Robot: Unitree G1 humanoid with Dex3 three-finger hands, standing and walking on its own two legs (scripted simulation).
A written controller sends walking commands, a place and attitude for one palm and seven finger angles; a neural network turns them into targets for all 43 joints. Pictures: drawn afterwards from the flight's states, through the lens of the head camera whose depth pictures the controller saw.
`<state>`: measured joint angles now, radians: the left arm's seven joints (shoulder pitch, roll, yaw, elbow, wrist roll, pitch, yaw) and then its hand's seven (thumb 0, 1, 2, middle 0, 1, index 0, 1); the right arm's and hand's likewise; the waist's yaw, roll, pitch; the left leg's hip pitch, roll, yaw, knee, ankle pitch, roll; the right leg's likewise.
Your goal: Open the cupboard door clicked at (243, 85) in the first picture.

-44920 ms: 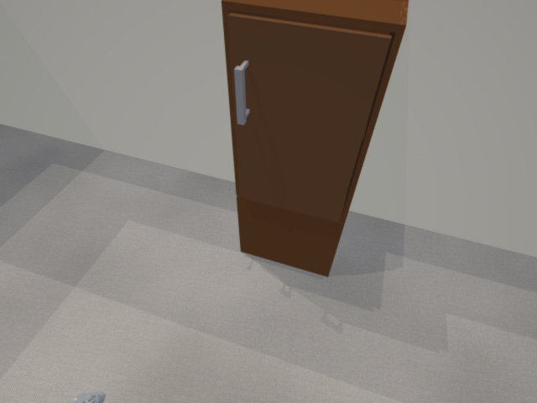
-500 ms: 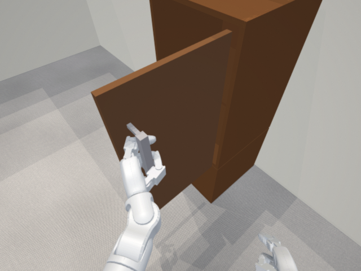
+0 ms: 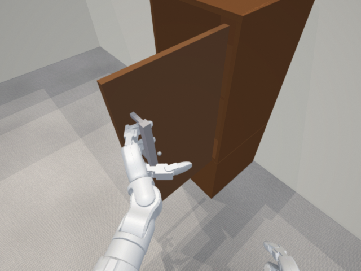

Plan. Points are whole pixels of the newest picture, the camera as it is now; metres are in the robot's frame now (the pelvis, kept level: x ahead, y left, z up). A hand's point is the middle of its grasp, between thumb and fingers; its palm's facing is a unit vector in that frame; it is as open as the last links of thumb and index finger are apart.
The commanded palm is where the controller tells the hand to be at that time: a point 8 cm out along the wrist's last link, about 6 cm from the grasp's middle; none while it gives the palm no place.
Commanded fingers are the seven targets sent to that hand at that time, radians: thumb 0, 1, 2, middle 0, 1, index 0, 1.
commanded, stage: open thumb and fingers to let go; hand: left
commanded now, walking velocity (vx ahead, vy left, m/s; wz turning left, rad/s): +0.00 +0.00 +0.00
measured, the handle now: (144, 140) +0.40 +0.11 +0.08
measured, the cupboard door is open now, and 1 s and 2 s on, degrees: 91 92 91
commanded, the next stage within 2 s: slide the hand sideways off the handle in 0.26 s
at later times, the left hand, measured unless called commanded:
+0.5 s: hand (155, 161) +0.34 +0.07 +0.07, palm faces +0.04 -0.99 -0.11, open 15.8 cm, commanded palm +0.32 +0.11 +0.07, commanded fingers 0.00 -0.50 0.30 -0.15 -0.30 -0.15 -0.30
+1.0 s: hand (146, 174) +0.30 +0.09 +0.07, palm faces -0.09 -1.00 -0.02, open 16.3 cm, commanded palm +0.28 +0.15 +0.07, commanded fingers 0.00 -0.50 0.30 -0.15 -0.30 -0.15 -0.30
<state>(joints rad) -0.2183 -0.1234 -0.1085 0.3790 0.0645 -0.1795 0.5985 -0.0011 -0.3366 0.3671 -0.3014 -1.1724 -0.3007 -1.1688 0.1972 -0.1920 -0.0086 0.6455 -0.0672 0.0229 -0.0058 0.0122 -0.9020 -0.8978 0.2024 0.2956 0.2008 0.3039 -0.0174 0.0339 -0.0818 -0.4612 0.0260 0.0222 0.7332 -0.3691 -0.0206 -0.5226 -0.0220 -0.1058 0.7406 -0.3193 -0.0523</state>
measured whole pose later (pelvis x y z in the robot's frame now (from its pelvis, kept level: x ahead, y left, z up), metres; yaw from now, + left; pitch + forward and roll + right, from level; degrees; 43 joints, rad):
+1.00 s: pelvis +0.01 +0.02 +0.00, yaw -2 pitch +4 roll +1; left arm 0.00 0.06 -0.13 0.19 -0.07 -0.24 0.06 -0.01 -0.50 0.30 -0.18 -0.32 -0.16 -0.31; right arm 0.23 -0.20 0.03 0.56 0.00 -0.05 0.00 0.01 -0.90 -0.90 0.20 0.30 0.20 0.30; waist 0.00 0.02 -0.04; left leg -0.41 0.02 0.06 0.72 -0.38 0.01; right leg -0.48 -0.03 -0.06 0.72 -0.31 -0.02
